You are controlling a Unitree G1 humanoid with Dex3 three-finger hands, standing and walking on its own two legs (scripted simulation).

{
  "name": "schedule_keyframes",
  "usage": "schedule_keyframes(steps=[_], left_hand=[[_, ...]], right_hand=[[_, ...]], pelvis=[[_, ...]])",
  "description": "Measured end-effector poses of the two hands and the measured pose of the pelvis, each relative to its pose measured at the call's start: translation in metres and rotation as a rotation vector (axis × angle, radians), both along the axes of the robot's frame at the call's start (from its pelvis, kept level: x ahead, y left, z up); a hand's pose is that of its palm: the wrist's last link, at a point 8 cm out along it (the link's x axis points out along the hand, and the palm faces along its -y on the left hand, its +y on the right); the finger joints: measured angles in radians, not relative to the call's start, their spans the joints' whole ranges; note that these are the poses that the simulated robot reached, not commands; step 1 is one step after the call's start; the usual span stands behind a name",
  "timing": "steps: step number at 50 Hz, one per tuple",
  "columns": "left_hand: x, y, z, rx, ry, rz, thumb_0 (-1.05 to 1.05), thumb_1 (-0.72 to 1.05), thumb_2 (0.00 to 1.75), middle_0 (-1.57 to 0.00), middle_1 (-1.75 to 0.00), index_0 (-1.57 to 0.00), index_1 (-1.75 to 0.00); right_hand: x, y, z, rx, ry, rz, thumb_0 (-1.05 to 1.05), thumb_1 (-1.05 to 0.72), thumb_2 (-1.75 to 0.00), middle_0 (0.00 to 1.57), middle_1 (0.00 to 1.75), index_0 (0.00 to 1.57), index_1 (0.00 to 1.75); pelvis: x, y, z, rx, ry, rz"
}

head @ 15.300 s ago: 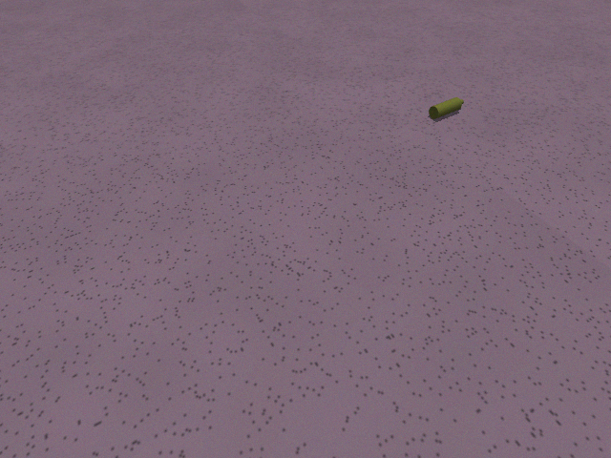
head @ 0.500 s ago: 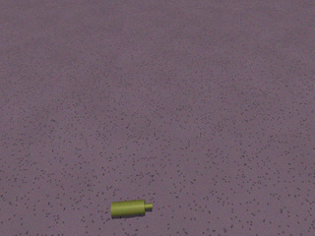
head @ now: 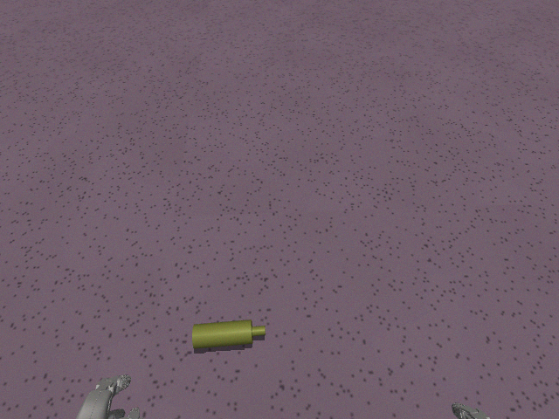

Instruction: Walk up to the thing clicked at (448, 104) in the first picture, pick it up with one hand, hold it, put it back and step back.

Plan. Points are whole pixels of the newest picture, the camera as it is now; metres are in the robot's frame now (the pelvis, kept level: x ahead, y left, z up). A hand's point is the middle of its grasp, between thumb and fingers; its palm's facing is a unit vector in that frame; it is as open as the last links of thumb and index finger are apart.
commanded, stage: rise first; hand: left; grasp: from above
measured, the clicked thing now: (230, 333) +0.45 +0.19 -0.73
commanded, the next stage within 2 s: none
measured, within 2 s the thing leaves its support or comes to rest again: neither
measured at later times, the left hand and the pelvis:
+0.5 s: hand out of the picture +0.14 +0.26 -0.21, palm faces -0.14 -0.89 -0.44, open 13.9 cm; pelvis +0.00 +0.00 -0.07, yaw -1 degrees
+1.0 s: hand (155, 407) +0.19 +0.28 -0.34, palm faces -0.41 -0.64 -0.65, open 14.2 cm; pelvis -0.03 +0.00 -0.20, yaw -1 degrees
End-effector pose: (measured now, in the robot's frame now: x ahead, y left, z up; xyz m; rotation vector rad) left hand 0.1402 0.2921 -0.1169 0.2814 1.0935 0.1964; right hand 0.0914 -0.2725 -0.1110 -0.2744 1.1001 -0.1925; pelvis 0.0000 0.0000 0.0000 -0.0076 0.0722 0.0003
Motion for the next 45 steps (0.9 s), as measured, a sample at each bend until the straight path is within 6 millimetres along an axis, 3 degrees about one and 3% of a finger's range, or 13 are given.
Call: schedule_keyframes(steps=[6,13,18,28,36,41,45], left_hand=[[0.023,0.003,-0.008,0.037,-0.017,-0.076,0.01,0.31,0.99,-0.06,-0.85,-0.06,-0.84],[0.01,0.004,-0.027,0.079,0.064,-0.099,0.0,-0.15,0.99,-0.05,-1.02,-0.05,-1.01],[0.004,0.005,-0.045,0.098,0.049,-0.103,0.0,-0.36,0.99,-0.06,-1.07,-0.06,-1.07],[0.002,0.007,-0.06,0.145,0.046,-0.165,0.0,-0.5,0.99,-0.07,-1.09,-0.06,-1.1],[0.004,0.008,-0.076,0.183,0.056,-0.217,0.0,-0.54,0.99,-0.07,-1.08,-0.06,-1.09],[0.014,0.011,-0.1,0.229,0.042,-0.292,0.0,-0.55,0.99,-0.07,-1.07,-0.06,-1.09],[0.03,0.017,-0.131,0.293,0.021,-0.389,0.0,-0.55,0.99,-0.07,-1.07,-0.06,-1.09]], right_hand=[[-0.005,0.013,-0.011,0.034,-0.034,-0.031,0.01,-0.92,-0.91,0.2,0.3,0.21,0.3],[0.01,0.019,-0.024,0.046,-0.112,-0.018,0.01,-0.9,-0.9,0.2,0.3,0.21,0.3],[0.033,0.02,-0.035,0.027,-0.176,0.02,0.01,-0.88,-0.9,0.2,0.3,0.21,0.3],[0.074,0.027,-0.05,0.012,-0.268,0.079,0.01,-0.88,-0.89,0.2,0.3,0.21,0.3],[0.088,0.03,-0.067,0.021,-0.31,0.112,0.01,-0.88,-0.9,0.2,0.3,0.21,0.3],[0.089,0.028,-0.091,0.022,-0.314,0.137,0.01,-0.89,-0.9,0.2,0.3,0.21,0.3],[0.085,0.022,-0.124,0.016,-0.303,0.156,0.01,-0.88,-0.9,0.2,0.3,0.21,0.3]], pelvis=[[-0.001,0.001,-0.015,-0.005,0.061,-0.013],[0.002,0.005,-0.034,-0.011,0.119,-0.015],[0.001,0.005,-0.054,-0.014,0.168,-0.012],[0.005,0.004,-0.079,-0.025,0.232,-0.003],[0.005,0.003,-0.1,-0.03,0.289,-0.002],[-0.002,0.002,-0.124,-0.03,0.338,-0.002],[-0.012,0.0,-0.154,-0.027,0.389,-0.004]])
